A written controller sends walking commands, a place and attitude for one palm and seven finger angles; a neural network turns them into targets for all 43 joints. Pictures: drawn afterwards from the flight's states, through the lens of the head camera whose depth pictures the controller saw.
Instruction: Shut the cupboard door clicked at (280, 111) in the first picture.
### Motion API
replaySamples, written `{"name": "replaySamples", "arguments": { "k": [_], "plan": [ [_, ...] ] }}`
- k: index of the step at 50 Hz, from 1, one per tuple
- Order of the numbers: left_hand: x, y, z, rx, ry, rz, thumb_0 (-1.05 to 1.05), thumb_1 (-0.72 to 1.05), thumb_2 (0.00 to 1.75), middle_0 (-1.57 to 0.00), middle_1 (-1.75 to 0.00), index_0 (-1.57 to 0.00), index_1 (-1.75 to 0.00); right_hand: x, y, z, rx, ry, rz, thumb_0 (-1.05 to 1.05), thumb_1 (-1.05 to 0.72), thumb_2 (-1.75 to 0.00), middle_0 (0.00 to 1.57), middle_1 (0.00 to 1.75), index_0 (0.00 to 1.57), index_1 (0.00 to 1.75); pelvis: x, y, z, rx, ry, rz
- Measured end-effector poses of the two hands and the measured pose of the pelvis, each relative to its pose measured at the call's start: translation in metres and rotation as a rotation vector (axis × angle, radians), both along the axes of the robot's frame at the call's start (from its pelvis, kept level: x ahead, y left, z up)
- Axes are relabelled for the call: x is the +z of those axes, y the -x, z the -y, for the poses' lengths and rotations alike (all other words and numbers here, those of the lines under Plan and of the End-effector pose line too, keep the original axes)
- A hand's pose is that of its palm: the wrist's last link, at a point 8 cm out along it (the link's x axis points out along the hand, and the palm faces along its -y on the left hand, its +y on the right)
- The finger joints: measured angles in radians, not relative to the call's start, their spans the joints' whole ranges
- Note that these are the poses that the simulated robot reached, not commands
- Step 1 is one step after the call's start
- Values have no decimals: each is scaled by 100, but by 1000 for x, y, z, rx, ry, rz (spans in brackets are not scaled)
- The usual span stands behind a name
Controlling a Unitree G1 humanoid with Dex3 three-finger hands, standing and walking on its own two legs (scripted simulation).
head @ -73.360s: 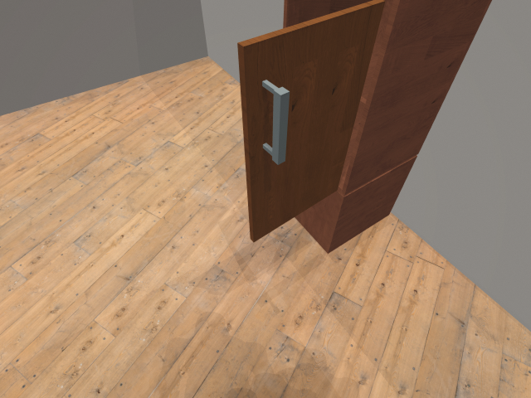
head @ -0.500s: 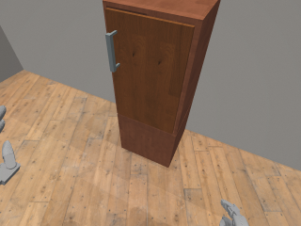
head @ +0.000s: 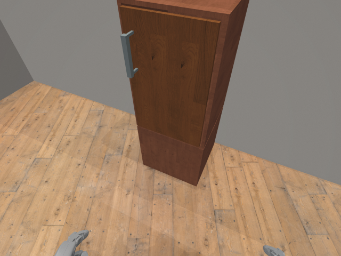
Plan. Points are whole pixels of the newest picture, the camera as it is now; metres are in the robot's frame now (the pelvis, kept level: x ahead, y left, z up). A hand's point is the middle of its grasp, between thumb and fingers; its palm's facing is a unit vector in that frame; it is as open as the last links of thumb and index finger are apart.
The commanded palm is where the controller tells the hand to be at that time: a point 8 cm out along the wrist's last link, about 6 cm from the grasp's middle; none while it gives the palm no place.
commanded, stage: let the arm hang, fingers relaxed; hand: left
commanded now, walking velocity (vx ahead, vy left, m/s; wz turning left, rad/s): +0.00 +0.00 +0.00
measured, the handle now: (130, 55) +0.79 +0.18 +0.10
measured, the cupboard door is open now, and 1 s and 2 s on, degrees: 0 0 0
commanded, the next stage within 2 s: look to check the result in 0.88 s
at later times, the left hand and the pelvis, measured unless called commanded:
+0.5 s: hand out of the picture -0.10 +0.17 -0.16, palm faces +0.06 -0.98 -0.19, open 7.4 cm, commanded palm none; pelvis -0.01 +0.00 +0.01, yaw +0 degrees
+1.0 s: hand out of the picture -0.03 +0.15 -0.17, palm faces +0.05 -0.99 -0.15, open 7.4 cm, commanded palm none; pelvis +0.00 -0.01 +0.01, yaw +1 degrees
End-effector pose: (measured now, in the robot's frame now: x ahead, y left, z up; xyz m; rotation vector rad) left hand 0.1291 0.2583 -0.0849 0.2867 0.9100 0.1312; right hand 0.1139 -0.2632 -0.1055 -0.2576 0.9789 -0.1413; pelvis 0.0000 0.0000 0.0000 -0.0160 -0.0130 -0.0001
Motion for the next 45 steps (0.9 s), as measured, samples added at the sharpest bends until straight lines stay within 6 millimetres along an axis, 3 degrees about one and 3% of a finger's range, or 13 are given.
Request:
{"name": "replaySamples", "arguments": {
  "k": [3,6,12,17,22,27,37,45],
  "plan": [
    [-46,59,35,28,125,-248,1,91,90,-20,-30,-20,-30,-4,36,-4,-24,11,-135,0,-91,-90,20,30,20,30,3,1,2,4,1,6],
    [-63,115,41,116,159,-406,1,97,89,-20,-30,-21,-30,-7,74,-10,-43,15,-277,0,-91,-90,20,30,20,30,6,2,4,14,8,6],
    [-58,203,41,208,169,-635,1,96,89,-20,-30,-21,-30,-16,129,-29,-86,-18,-465,0,-91,-90,20,30,20,30,10,3,1,22,13,8],
    [-44,241,38,244,140,-725,1,93,89,-20,-30,-20,-30,-25,146,-47,-111,-72,-499,0,-91,-90,20,30,20,30,11,4,-3,17,8,12],
    [-41,244,38,246,123,-718,1,92,90,-20,-30,-20,-30,-32,146,-60,-120,-116,-476,0,-91,-90,20,30,20,30,11,5,-5,9,3,17],
    [-47,222,44,228,132,-645,1,91,90,-20,-30,-20,-30,-35,140,-65,-119,-135,-441,0,-91,-90,20,30,20,30,11,6,-4,5,-1,21],
    [-56,170,61,181,174,-504,0,91,90,-20,-30,-20,-30,-32,141,-55,-135,-117,-423,0,-92,-90,20,30,20,30,10,6,0,7,-6,16],
    [-57,160,65,172,176,-502,0,91,90,-20,-30,-20,-30,-29,146,-48,-149,-107,-446,0,-91,-90,20,30,20,30,11,3,5,8,-5,13]
  ]
}}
